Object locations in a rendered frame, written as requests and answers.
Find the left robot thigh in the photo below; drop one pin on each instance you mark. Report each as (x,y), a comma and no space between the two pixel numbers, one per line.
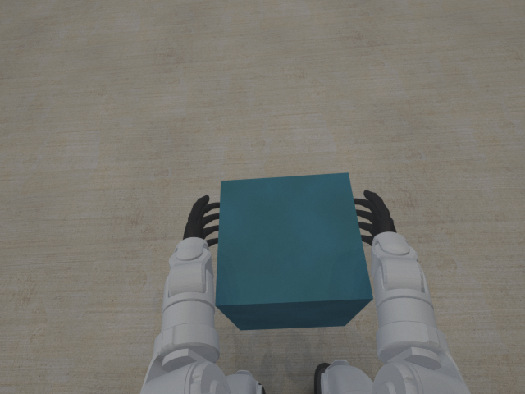
(243,384)

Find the right robot upper arm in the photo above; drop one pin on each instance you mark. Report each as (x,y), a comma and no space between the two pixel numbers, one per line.
(403,377)

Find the carton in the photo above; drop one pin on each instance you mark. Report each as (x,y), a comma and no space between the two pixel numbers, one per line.
(290,253)

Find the robot right forearm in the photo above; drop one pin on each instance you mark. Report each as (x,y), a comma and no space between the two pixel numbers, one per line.
(407,324)

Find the left robot upper arm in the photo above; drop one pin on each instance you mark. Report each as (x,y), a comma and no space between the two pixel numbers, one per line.
(199,377)

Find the robot left hand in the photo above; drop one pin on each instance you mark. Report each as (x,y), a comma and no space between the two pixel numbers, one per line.
(196,221)

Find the robot right hand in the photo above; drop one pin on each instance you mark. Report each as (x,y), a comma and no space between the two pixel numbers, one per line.
(379,216)

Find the robot left forearm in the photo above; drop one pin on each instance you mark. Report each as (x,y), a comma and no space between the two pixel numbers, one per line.
(188,331)

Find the robot left shin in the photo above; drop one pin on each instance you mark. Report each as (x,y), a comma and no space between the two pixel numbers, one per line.
(245,372)

